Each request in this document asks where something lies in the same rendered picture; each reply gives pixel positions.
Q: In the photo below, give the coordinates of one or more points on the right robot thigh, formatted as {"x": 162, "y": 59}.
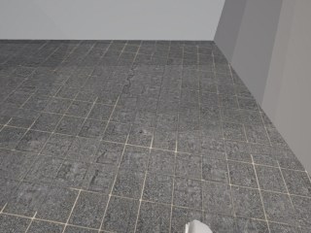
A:
{"x": 196, "y": 227}

